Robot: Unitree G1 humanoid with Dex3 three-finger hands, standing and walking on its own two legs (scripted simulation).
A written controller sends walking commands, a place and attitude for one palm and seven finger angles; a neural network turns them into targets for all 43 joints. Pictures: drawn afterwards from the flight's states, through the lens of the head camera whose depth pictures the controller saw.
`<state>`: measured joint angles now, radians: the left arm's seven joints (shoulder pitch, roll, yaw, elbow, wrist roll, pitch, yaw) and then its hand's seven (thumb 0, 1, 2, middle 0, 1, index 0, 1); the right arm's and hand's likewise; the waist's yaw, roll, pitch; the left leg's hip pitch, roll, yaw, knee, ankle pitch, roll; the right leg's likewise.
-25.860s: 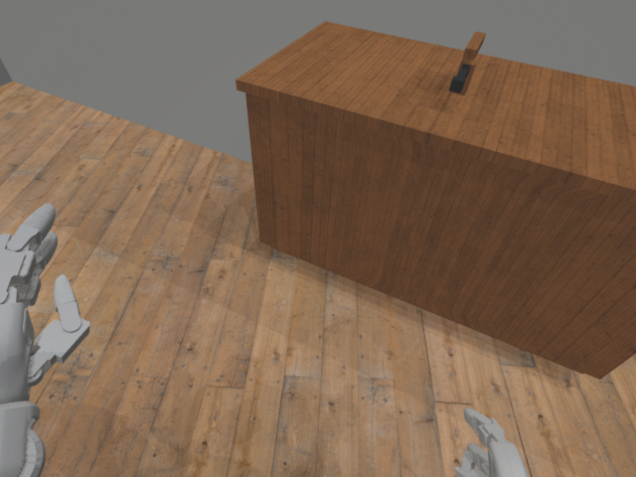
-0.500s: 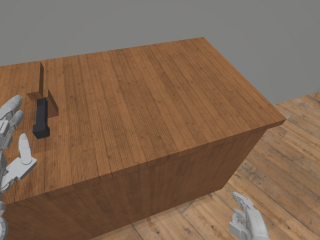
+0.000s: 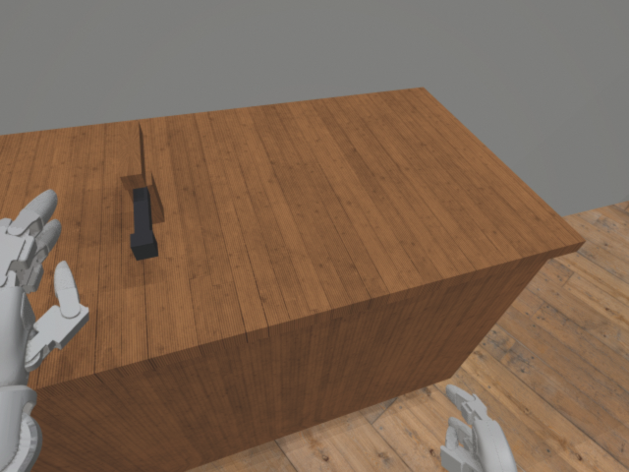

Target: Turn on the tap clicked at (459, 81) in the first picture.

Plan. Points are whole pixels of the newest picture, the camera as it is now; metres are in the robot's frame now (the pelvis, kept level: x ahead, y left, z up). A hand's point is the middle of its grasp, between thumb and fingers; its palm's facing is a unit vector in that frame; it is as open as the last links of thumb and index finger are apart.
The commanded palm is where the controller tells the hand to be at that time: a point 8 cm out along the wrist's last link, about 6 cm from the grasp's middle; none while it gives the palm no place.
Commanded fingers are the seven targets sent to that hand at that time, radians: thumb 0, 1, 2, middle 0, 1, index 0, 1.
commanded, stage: come to a stop and stand still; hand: left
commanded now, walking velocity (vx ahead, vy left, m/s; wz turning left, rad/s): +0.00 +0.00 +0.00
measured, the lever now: (144, 245) +0.37 +0.27 +0.07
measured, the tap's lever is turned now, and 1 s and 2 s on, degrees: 0 0 0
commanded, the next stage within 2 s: look again from close up in 0.22 s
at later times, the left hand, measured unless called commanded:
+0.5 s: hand (67, 237) +0.26 +0.27 +0.20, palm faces +0.49 -0.77 -0.40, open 7.4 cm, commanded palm +0.17 +0.27 +0.17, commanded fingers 0.00 0.90 0.90 -0.20 -0.30 -0.20 -0.30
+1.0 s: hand (115, 272) +0.26 +0.23 +0.16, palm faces +0.35 -0.86 -0.38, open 7.4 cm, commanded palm +0.20 +0.27 +0.17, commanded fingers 0.00 0.90 0.90 -0.20 -0.30 -0.20 -0.30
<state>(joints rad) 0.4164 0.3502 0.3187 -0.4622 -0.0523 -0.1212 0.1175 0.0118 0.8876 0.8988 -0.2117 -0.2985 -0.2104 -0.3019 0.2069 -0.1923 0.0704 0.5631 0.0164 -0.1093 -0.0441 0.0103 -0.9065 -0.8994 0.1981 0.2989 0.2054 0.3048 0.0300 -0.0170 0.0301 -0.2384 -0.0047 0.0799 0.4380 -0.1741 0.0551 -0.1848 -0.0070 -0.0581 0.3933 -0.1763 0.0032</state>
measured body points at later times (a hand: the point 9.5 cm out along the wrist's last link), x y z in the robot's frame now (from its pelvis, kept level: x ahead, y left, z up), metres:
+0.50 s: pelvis +0.01 -0.01 +0.00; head +0.05 +0.00 +0.44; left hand +0.23 +0.31 +0.22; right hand +0.20 -0.23 -0.08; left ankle +0.04 +0.08 -0.74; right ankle +0.02 -0.12 -0.74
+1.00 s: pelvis +0.03 +0.00 +0.00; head +0.05 +0.01 +0.45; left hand +0.23 +0.28 +0.18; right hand +0.22 -0.23 -0.07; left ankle +0.04 +0.08 -0.74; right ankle +0.02 -0.12 -0.74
